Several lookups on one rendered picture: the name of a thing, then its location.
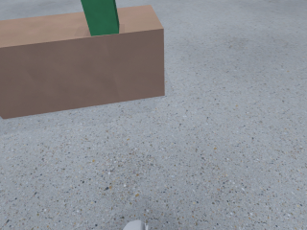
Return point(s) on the pedestal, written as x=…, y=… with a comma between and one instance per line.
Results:
x=52, y=63

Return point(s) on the carton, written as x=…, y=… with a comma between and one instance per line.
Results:
x=101, y=17

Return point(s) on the left robot thigh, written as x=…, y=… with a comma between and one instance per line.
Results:
x=136, y=225

